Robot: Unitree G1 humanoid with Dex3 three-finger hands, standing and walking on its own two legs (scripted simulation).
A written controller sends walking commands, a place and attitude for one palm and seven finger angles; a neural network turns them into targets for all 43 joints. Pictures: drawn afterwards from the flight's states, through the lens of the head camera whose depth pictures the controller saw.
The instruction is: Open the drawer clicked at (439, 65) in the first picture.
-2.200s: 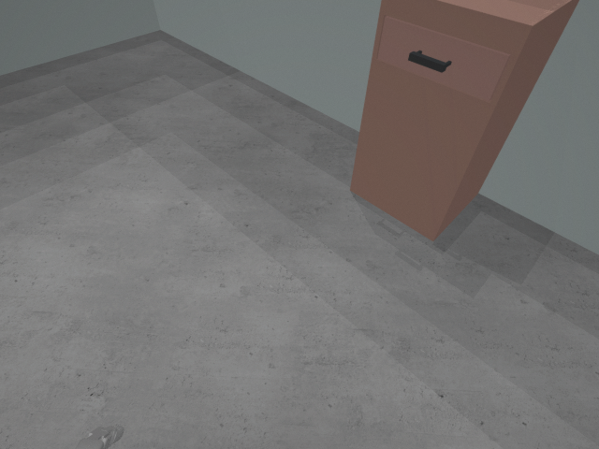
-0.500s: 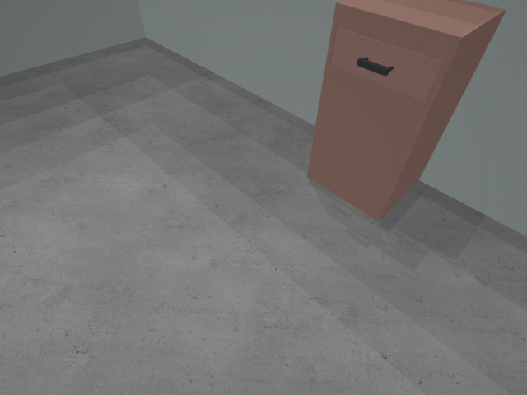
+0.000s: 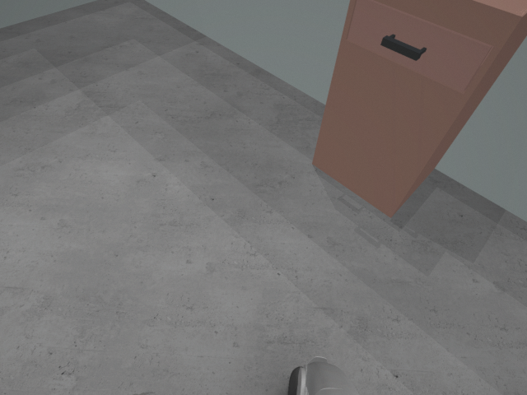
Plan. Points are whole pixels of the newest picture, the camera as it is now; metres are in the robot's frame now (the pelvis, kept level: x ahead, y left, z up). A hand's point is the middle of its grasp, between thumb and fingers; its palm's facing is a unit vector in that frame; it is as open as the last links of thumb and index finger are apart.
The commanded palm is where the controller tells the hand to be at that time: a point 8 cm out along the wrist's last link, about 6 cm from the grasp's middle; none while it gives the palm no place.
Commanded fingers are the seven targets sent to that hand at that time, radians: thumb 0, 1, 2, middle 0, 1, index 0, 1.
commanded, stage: walk to a spot facing it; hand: left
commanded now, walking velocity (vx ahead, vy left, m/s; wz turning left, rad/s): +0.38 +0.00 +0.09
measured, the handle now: (404, 45) +1.06 -0.43 -0.02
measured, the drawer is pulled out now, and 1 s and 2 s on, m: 0.00 0.00 0.00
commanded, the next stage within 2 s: turn to face it in 0.44 s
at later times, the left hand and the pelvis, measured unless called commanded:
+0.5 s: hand (159, 385) +0.16 +0.18 -0.18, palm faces +0.23 -0.96 -0.16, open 7.3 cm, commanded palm none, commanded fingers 0.00 0.90 0.90 -0.20 -0.30 -0.20 -0.30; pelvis +0.23 +0.02 +0.00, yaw +9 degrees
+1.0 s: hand (159, 243) +0.43 +0.23 -0.16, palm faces -0.02 -0.97 -0.22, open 7.4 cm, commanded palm none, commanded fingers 0.00 0.90 0.90 -0.20 -0.30 -0.20 -0.30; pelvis +0.35 +0.04 +0.00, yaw -5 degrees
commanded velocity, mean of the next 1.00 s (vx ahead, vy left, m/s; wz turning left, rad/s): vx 0.17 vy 0.00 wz -0.18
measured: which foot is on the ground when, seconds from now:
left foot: down 0.00-0.08, up 0.10-0.50, down 0.52-1.00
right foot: up 0.00-0.06, down 0.08-0.54, up 0.56-1.00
